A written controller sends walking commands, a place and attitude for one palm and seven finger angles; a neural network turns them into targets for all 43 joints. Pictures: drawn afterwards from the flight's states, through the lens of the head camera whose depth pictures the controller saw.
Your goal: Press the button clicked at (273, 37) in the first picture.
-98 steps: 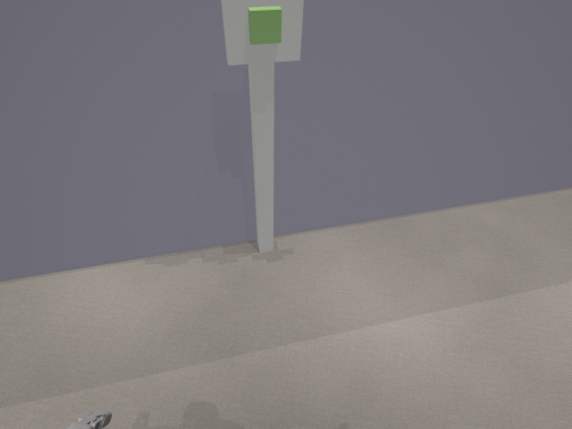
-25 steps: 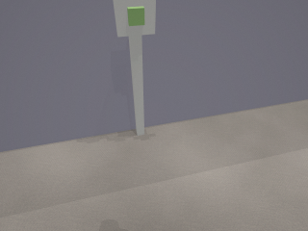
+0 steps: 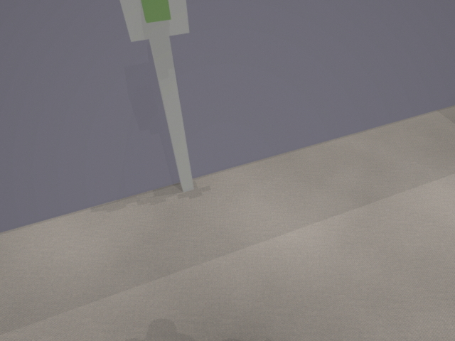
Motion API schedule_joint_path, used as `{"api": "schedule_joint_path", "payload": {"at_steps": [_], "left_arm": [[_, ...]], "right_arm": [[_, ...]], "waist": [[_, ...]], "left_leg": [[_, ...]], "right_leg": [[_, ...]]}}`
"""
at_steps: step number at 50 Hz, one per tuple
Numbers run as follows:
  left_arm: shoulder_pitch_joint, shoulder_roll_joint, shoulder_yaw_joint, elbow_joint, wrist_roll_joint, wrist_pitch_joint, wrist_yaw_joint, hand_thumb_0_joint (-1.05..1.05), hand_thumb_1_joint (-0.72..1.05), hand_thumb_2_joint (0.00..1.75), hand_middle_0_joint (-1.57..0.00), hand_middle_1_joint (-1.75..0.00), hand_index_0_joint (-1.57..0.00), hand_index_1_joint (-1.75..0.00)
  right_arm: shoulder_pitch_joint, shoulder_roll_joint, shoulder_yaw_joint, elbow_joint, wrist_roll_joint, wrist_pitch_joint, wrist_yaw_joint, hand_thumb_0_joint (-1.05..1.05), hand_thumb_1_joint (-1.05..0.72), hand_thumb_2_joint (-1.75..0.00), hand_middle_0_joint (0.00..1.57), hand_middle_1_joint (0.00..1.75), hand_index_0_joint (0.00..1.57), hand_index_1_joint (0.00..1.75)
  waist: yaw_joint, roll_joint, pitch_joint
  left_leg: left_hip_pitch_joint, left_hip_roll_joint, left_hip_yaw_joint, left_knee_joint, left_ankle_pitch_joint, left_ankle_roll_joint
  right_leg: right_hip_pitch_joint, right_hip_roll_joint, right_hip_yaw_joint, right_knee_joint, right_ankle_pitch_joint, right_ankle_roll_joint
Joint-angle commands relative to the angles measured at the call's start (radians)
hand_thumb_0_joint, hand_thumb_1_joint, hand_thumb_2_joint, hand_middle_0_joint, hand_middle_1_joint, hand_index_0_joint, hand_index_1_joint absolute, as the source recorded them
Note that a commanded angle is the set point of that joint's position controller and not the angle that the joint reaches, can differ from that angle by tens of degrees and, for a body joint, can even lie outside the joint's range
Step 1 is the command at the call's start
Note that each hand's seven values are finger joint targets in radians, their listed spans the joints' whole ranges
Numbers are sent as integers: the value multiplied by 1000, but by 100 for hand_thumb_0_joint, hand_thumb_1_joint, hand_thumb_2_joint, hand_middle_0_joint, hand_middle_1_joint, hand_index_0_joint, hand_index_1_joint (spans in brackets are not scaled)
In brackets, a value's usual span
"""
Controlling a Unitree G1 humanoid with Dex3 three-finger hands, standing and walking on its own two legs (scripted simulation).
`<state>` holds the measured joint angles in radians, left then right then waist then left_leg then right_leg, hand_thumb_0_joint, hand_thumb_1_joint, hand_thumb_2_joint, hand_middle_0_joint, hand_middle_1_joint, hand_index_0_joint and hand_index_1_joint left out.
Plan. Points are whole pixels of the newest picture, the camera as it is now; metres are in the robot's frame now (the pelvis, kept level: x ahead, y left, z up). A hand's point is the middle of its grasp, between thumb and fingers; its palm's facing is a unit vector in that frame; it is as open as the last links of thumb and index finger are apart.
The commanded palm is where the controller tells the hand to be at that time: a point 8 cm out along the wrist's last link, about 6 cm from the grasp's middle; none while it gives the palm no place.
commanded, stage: walk to a spot facing it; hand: left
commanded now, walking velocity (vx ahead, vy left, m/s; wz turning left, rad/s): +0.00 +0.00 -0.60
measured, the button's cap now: (155, 5) +0.89 +0.28 +0.18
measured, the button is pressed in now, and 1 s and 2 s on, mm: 0 0 0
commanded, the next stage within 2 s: turn to face it in 1.76 s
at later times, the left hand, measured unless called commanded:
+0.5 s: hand out of the picture +0.08 +0.24 -0.17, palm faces -0.17 -0.96 -0.23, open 7.4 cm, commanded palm none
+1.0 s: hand (196, 305) +0.21 +0.09 -0.15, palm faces -0.54 -0.82 -0.21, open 7.4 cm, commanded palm none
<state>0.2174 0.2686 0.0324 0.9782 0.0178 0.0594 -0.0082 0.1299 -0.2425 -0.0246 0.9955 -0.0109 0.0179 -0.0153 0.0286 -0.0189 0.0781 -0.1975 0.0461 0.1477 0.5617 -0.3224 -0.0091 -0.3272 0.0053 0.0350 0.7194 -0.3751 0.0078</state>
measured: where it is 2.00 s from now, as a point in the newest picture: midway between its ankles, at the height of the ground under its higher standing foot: (281, 331)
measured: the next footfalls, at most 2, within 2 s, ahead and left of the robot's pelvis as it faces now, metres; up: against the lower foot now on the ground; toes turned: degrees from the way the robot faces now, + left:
left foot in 0.46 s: +0.02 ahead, +0.15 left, +0.00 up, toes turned -13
right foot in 0.90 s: -0.04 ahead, -0.13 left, +0.00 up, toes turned -37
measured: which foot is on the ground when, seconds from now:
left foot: down 0.00-0.04, up 0.06-0.44, down 0.46-0.90, up 0.92-1.00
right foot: down 0.00-0.46, up 0.48-0.88, down 0.90-1.00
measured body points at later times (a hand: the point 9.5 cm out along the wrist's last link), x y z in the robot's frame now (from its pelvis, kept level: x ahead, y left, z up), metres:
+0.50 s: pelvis -0.03 +0.04 +0.00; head +0.01 +0.06 +0.45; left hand +0.09 +0.29 -0.15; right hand +0.01 -0.24 -0.12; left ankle -0.02 +0.16 -0.73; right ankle +0.01 -0.10 -0.71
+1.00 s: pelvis +0.01 -0.01 +0.00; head +0.02 -0.02 +0.45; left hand +0.24 +0.13 -0.13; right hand -0.17 -0.21 -0.15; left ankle +0.03 +0.13 -0.66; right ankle -0.07 -0.10 -0.73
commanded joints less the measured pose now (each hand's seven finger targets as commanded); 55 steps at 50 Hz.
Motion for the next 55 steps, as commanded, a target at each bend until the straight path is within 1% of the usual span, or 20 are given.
{"api": "schedule_joint_path", "payload": {"at_steps": [1,2,3,6,9,17,20,21,23,27,32,37,40,42,43,44,45,46,50,55], "left_arm": [[160,172,57,-66,17,-39,5,0,90,90,-20,-30,-20,-30],[156,257,66,-78,13,-51,18,0,90,90,-20,-30,-20,-30],[162,225,68,-88,2,-45,29,0,90,90,-20,-30,-20,-30],[28,162,60,-129,2,-44,26,0,90,90,-20,-30,-20,-30],[52,147,65,-125,1,-47,24,0,90,90,-20,-30,-20,-30],[65,160,84,-122,11,-30,20,0,90,90,-20,-30,-20,-30],[-5,162,87,-142,6,-18,16,0,90,90,-20,-30,-20,-30],[-22,133,81,-153,1,-16,14,0,90,90,-20,-30,-20,-30],[-29,58,74,-195,1,-13,-2,0,90,90,-20,-30,-20,-30],[16,77,93,-133,16,-1,-28,0,90,90,-20,-30,-20,-30],[-110,41,66,-174,12,-8,-45,0,90,90,-20,-30,-20,-30],[-202,26,56,-197,13,-21,-60,0,90,90,-20,-30,-20,-30],[-193,12,53,-196,12,-33,-61,0,90,90,-20,-30,-20,-30],[-113,21,58,-170,13,-44,-55,0,90,90,-20,-30,-20,-30],[5,50,68,-129,14,-55,-47,0,90,90,-20,-30,-20,-30],[156,169,92,-85,19,-72,-32,0,90,90,-20,-30,-20,-30],[265,278,113,-54,-3,-73,-15,0,90,90,-20,-30,-20,-30],[266,269,111,-53,-12,-74,1,0,90,90,-20,-30,-20,-30],[24,136,66,-96,6,-93,8,0,90,90,-20,-30,-20,-30],[31,142,65,-61,9,-111,2,0,90,90,-20,-30,-20,-30]], "right_arm": [[-47,-162,-60,-115,-2,0,-10,0,-90,-90,20,30,20,30],[-32,-93,-46,-151,3,5,-4,0,-90,-90,20,30,20,30],[-55,-124,-52,-145,2,16,-12,0,-90,-90,20,30,20,30],[-23,-111,-60,-120,-3,8,-3,0,-90,-90,20,30,20,30],[2,-87,-57,-107,-4,8,-5,0,-90,-90,20,30,20,30],[-8,-65,-52,-140,11,-9,-17,0,-90,-90,20,30,20,30],[118,-67,-51,-115,14,-20,-26,0,-90,-90,20,30,20,30],[164,-92,-54,-105,14,-30,-32,0,-90,-90,20,30,20,30],[138,-240,-78,-148,-4,-31,-33,0,-90,-90,20,30,20,30],[-26,-127,-43,-185,-12,-40,-31,0,-90,-90,20,30,20,30],[181,-147,-58,-119,-17,-49,-24,0,-90,-90,20,30,20,30],[253,-166,-67,-77,-22,-57,-13,0,-90,-90,20,30,20,30],[235,-182,-71,-67,-26,-57,-6,0,-90,-90,20,30,20,30],[221,-176,-70,-64,-23,-55,-1,0,-90,-90,20,30,20,30],[207,-168,-64,-67,-19,-54,3,0,-90,-90,20,30,20,30],[197,-115,-49,-98,-3,-54,17,0,-90,-90,20,30,20,30],[80,-77,-30,-177,-8,-55,23,0,-90,-90,20,30,20,30],[21,-111,-41,-192,-10,-57,16,0,-90,-90,20,30,20,30],[83,-86,-49,-124,-21,-42,27,0,-90,-90,20,30,20,30],[101,-58,-48,-124,-16,-46,43,0,-90,-90,20,30,20,30]], "waist": [[57,-129,-88],[31,-345,-68],[52,-245,-80],[-16,-91,-65],[-7,-94,-124],[15,-144,-143],[-45,-138,-167],[-69,-88,-179],[-63,321,-99],[20,155,-26],[-74,153,-50],[-108,176,-10],[-94,199,-21],[-48,160,-55],[15,91,-109],[84,-163,-195],[134,-322,-184],[131,-189,-166],[-17,-108,-3],[-42,-136,10]], "left_leg": [[-192,109,-7,288,117,-1],[-364,-18,-45,497,-263,-50],[-325,0,-178,561,-244,-33],[-333,27,-184,588,-71,-43],[-300,12,-159,508,-45,-56],[-192,-25,-149,198,-121,-40],[5,-50,-124,-46,-5,-21],[145,-5,-162,-167,27,-3],[108,422,-557,-379,-58,136],[-89,246,-243,-302,177,128],[162,280,-214,-296,145,158],[156,323,-156,-324,47,143],[115,338,-85,-281,82,120],[59,313,-21,-157,109,78],[-35,266,43,32,160,34],[-308,190,143,343,50,-23],[-584,70,53,586,-308,-57],[-621,105,-79,647,-256,-44],[-448,138,-84,513,-45,-70],[-335,93,-46,283,82,-70]], "right_leg": [[165,-168,199,-310,330,-42],[147,-376,521,-424,573,-148],[89,-347,525,-465,419,-179],[65,-241,385,-429,259,-191],[117,-196,338,-403,307,-171],[116,-180,433,-384,335,-186],[8,-131,419,-345,294,-126],[-107,-73,375,-281,217,-81],[-345,94,49,181,-167,30],[-266,7,26,532,15,58],[-329,-41,-59,311,-17,63],[-249,-66,-112,93,-43,46],[-129,-50,-149,-21,-63,23],[44,-16,-181,-167,17,-1],[249,0,-186,-267,77,-30],[548,-211,88,-363,-56,-118],[608,-422,485,-451,82,-220],[536,-438,498,-466,57,-261],[174,-280,202,-501,74,-186],[100,-211,135,-507,68,-163]]}}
